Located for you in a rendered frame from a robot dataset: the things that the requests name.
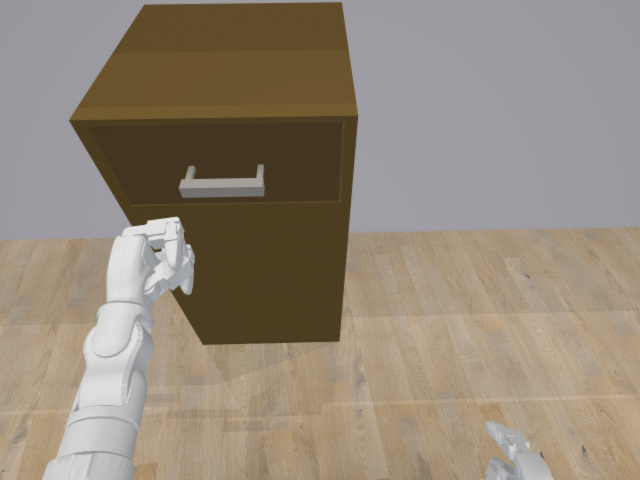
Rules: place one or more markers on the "left robot forearm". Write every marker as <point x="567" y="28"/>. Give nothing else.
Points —
<point x="105" y="418"/>

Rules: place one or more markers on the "robot right hand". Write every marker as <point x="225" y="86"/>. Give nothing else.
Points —
<point x="527" y="465"/>

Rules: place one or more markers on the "drawer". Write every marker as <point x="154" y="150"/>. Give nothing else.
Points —
<point x="301" y="159"/>

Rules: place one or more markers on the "handle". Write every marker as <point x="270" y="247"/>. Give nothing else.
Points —
<point x="229" y="187"/>

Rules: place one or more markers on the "cabinet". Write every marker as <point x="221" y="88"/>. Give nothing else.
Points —
<point x="264" y="272"/>

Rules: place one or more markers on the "robot left hand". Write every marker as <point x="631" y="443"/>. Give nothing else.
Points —
<point x="132" y="262"/>

